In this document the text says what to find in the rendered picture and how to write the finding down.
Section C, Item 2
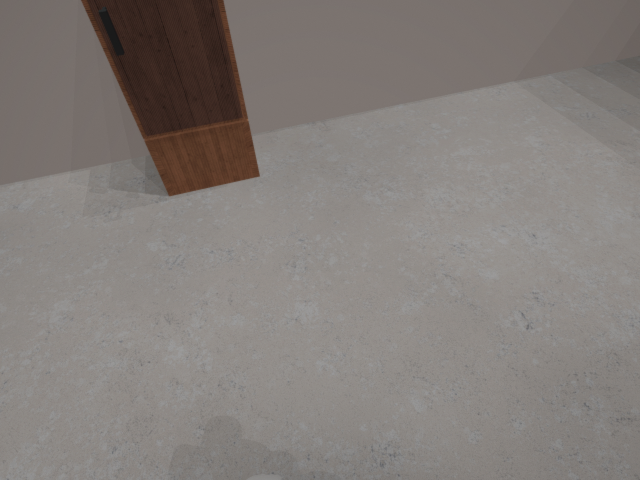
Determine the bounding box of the handle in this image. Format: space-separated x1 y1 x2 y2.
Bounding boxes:
98 7 124 56

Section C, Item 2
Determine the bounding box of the cupboard door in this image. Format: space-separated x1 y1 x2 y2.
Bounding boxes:
87 0 243 136

